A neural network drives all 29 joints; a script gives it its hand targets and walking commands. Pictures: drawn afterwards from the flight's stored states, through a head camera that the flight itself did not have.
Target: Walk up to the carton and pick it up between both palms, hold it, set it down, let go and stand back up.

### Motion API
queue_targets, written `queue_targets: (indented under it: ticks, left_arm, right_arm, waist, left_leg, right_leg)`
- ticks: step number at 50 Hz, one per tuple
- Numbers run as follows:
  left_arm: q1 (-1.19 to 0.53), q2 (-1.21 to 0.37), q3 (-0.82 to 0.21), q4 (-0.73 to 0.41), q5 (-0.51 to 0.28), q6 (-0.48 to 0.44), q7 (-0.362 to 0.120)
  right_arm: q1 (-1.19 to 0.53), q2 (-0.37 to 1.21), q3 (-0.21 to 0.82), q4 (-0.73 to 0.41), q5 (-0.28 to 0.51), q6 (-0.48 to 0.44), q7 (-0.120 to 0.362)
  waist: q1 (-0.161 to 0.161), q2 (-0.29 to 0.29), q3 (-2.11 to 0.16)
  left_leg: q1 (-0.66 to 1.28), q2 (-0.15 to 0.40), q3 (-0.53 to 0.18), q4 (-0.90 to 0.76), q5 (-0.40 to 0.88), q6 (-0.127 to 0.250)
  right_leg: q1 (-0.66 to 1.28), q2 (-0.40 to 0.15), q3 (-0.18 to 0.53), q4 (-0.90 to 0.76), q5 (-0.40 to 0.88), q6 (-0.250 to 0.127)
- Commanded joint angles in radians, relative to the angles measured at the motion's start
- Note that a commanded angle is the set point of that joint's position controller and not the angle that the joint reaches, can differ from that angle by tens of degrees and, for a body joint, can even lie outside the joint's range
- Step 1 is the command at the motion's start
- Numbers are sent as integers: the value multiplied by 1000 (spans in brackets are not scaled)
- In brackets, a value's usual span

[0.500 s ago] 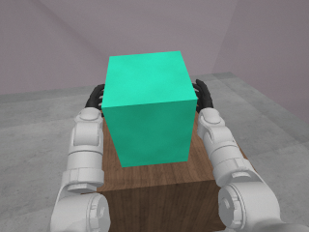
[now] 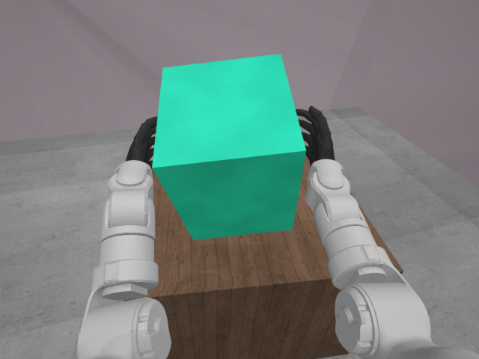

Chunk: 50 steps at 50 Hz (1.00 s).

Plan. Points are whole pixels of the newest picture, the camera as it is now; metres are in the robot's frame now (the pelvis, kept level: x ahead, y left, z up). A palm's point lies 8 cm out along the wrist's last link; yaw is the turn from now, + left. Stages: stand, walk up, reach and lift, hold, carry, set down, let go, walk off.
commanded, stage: set down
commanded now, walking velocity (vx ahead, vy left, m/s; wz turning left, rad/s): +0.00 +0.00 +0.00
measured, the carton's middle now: (233, 155) +0.44 +0.01 +0.18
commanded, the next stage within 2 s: none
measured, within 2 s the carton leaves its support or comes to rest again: neither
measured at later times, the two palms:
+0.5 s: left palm (158, 175) +0.42 +0.15 +0.15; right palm (313, 177) +0.41 -0.14 +0.15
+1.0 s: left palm (158, 187) +0.41 +0.15 +0.13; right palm (314, 181) +0.40 -0.14 +0.15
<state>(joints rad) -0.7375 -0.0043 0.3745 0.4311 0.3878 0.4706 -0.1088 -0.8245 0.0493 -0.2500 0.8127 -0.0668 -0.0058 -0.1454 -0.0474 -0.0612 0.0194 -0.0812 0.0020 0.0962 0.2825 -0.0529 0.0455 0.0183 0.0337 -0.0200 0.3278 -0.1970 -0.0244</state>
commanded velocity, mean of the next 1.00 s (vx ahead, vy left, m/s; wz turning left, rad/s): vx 0.00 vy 0.00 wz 0.00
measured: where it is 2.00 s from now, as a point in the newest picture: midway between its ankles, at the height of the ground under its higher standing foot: outside the picture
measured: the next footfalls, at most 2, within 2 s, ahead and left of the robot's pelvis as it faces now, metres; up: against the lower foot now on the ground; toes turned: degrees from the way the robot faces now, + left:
none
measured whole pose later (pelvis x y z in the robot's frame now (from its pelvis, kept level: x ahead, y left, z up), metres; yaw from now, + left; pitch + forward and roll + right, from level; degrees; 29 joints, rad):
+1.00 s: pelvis +0.02 +0.00 +0.00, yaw +0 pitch -7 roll +0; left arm -0.65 -0.02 0.35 0.55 0.38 0.26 -0.06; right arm -0.70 0.10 -0.30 0.80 -0.13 -0.14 -0.14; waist -0.05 -0.07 0.08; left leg -0.06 -0.01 0.10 0.26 -0.07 0.04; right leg 0.03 0.02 -0.02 0.31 -0.22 -0.02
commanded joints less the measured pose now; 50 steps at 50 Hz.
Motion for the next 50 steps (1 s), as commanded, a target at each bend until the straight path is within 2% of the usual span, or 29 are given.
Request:
queue_targets:
  ticks: [1, 2, 3, 8, 9, 10, 11, 12, 15, 17, 18, 19, 20, 21, 22, 23, 24, 25, 27, 28, 30, 36, 39, 40, 43, 46, 48, 49, 50]
  left_arm:
    - [-478, -383, -256, 27, -53, -105, -127]
    - [-495, -383, -264, 18, -56, -117, -125]
    - [-466, -392, -266, 6, -49, -120, -120]
    - [-434, -412, -320, -58, -61, -169, -95]
    - [-428, -429, -347, -75, -75, -176, -89]
    - [-404, -433, -353, -83, -77, -185, -84]
    - [-411, -448, -380, -114, -94, -197, -77]
    - [-407, -469, -409, -137, -109, -204, -71]
    - [-392, -491, -451, -158, -135, -223, -50]
    - [-375, -506, -465, -181, -131, -227, -45]
    - [-377, -514, -477, -178, -140, -226, -44]
    - [-343, -496, -449, -149, -128, -225, -50]
    - [-359, -507, -468, -175, -135, -221, -52]
    - [-325, -504, -458, -151, -127, -216, -56]
    - [-325, -501, -454, -143, -123, -210, -59]
    - [-313, -497, -438, -134, -120, -211, -62]
    - [-332, -508, -454, -147, -128, -210, -62]
    - [-329, -511, -452, -134, -124, -208, -65]
    - [-352, -506, -443, -125, -125, -213, -69]
    - [-385, -515, -450, -111, -135, -217, -71]
    - [-405, -503, -413, -73, -122, -220, -72]
    - [-455, -480, -329, 65, -87, -225, -87]
    - [-501, -458, -299, 111, -88, -245, -87]
    - [-519, -468, -305, 103, -86, -253, -79]
    - [-553, -469, -299, 103, -85, -283, -62]
    - [-579, -469, -310, 115, -95, -307, -53]
    - [-563, -463, -289, 129, -84, -322, -50]
    - [-561, -471, -293, 133, -80, -327, -48]
    - [-554, -455, -274, 152, -75, -333, -49]
  right_arm:
    - [-435, 401, 151, -173, -110, -48, 116]
    - [-425, 401, 157, -169, -109, -53, 114]
    - [-412, 404, 173, -174, -105, -64, 114]
    - [-364, 420, 226, -172, -74, -106, 106]
    - [-357, 420, 236, -179, -73, -117, 100]
    - [-347, 427, 257, -180, -58, -126, 96]
    - [-349, 428, 284, -200, -46, -142, 92]
    - [-355, 432, 308, -211, -22, -153, 90]
    - [-345, 446, 379, -247, 18, -182, 81]
    - [-323, 458, 420, -258, 42, -190, 74]
    - [-319, 463, 434, -251, 47, -191, 67]
    - [-304, 457, 446, -254, 53, -186, 63]
    - [-330, 470, 456, -276, 55, -188, 58]
    - [-322, 461, 465, -286, 64, -190, 56]
    - [-329, 464, 463, -286, 60, -189, 54]
    - [-326, 462, 472, -294, 69, -194, 53]
    - [-325, 462, 467, -283, 64, -191, 52]
    - [-343, 466, 463, -295, 63, -193, 52]
    - [-342, 464, 442, -300, 49, -194, 49]
    - [-361, 462, 422, -292, 44, -192, 51]
    - [-381, 465, 382, -271, 17, -187, 62]
    - [-397, 431, 220, -173, -87, -164, 92]
    - [-402, 440, 167, -159, -138, -160, 107]
    - [-412, 438, 151, -149, -153, -157, 112]
    - [-429, 453, 152, -153, -171, -165, 128]
    - [-416, 456, 121, -103, -188, -161, 134]
    - [-404, 474, 129, -88, -194, -155, 137]
    - [-390, 461, 107, -77, -207, -157, 138]
    - [-392, 473, 113, -74, -209, -154, 139]
  waist:
    - [-36, 2, -157]
    - [-50, -2, -174]
    - [-29, 8, -190]
    - [-26, 37, -288]
    - [-43, 43, -314]
    - [-24, 50, -336]
    - [-33, 51, -385]
    - [-30, 76, -437]
    - [-16, 75, -511]
    - [-5, 72, -501]
    - [-18, 53, -506]
    - [-4, 30, -475]
    - [-13, 29, -498]
    - [1, 35, -487]
    - [-4, 28, -476]
    - [14, 23, -473]
    - [-3, 21, -466]
    - [4, 28, -475]
    - [-9, 22, -455]
    - [-16, 38, -454]
    - [-5, 19, -419]
    - [-21, 16, -290]
    - [-22, -3, -277]
    - [-22, 19, -270]
    - [1, 22, -320]
    - [-16, 35, -304]
    - [-4, 35, -297]
    - [-14, 45, -297]
    - [0, 43, -300]
  left_leg:
    - [222, 0, 25, -85, -229, 18]
    - [235, 7, 21, -83, -216, 14]
    - [234, 7, 24, -84, -191, 8]
    - [287, 16, 16, -72, -68, -13]
    - [300, 17, 10, -60, -21, -19]
    - [321, 19, 11, -44, 33, -26]
    - [340, 18, 4, -30, 85, -32]
    - [360, 19, 1, -13, 136, -42]
    - [381, 20, -15, 25, 284, -60]
    - [384, 20, -17, 36, 324, -59]
    - [379, 17, -20, 43, 336, -58]
    - [363, 16, -20, 36, 309, -50]
    - [366, 13, -22, 33, 316, -48]
    - [355, 15, -20, 39, 309, -48]
    - [350, 14, -21, 34, 304, -45]
    - [346, 12, -19, 35, 295, -45]
    - [356, 13, -25, 31, 307, -43]
    - [353, 14, -24, 29, 291, -44]
    - [342, 12, -24, 28, 266, -47]
    - [345, 13, -25, 28, 247, -47]
    - [326, 17, -22, 12, 187, -35]
    - [279, 30, -3, -52, -46, -14]
    - [238, 31, 4, -68, -116, 1]
    - [233, 30, 9, -73, -127, 0]
    - [242, 35, 14, -67, -110, -6]
    - [243, 32, 16, -65, -111, -9]
    - [235, 28, 22, -65, -103, -4]
    - [232, 27, 23, -66, -109, -10]
    - [229, 27, 18, -66, -109, -1]
  right_leg:
    - [-94, -32, -63, -150, -178, 77]
    - [-101, -33, -66, -145, -165, 75]
    - [-87, -29, -72, -141, -133, 79]
    - [-64, -21, -85, -132, 25, 83]
    - [-64, -20, -90, -126, 79, 86]
    - [-47, -16, -86, -121, 145, 86]
    - [-21, -14, -91, -111, 211, 89]
    - [-8, -12, -85, -96, 282, 86]
    - [24, -8, -71, -75, 448, 91]
    - [47, -12, -58, -68, 516, 95]
    - [65, -14, -56, -66, 552, 99]
    - [84, -21, -47, -62, 579, 102]
    - [91, -23, -47, -58, 603, 105]
    - [91, -24, -48, -56, 610, 108]
    - [102, -26, -50, -56, 612, 109]
    - [104, -26, -46, -53, 616, 109]
    - [90, -25, -54, -55, 615, 112]
    - [91, -26, -52, -57, 597, 112]
    - [83, -26, -59, -61, 573, 108]
    - [54, -24, -61, -67, 530, 105]
    - [29, -26, -63, -81, 451, 100]
    - [-77, -27, -82, -128, 128, 87]
    - [-113, -28, -86, -138, 26, 76]
    - [-127, -30, -90, -137, 6, 77]
    - [-140, -25, -95, -126, 9, 73]
    - [-157, -23, -88, -130, 15, 75]
    - [-151, -27, -81, -123, 25, 80]
    - [-158, -27, -81, -128, 16, 79]
    - [-162, -29, -77, -125, 17, 78]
